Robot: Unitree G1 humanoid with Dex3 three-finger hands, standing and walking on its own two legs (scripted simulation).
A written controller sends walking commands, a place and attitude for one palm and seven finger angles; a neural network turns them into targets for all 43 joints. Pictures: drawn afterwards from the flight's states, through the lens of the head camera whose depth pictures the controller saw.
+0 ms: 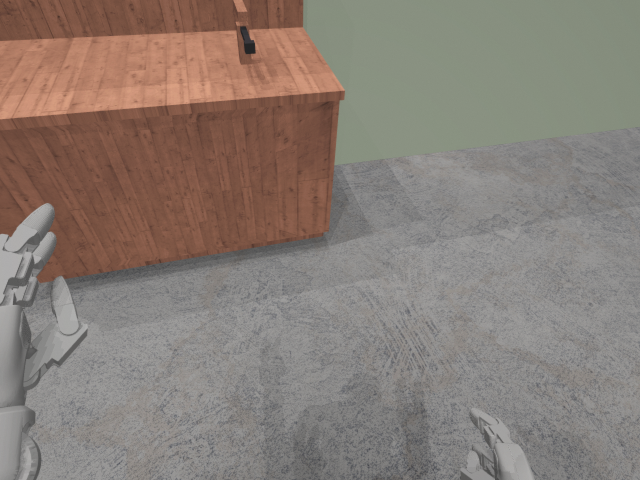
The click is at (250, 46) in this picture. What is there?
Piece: tap's lever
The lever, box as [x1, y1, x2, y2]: [244, 40, 255, 53]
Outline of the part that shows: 244,40 245,52 255,53 253,40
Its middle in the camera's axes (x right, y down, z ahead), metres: -0.20 -0.54 +1.09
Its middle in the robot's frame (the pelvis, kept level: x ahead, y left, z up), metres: +1.17 +0.28 +0.05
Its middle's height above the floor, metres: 0.83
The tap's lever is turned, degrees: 0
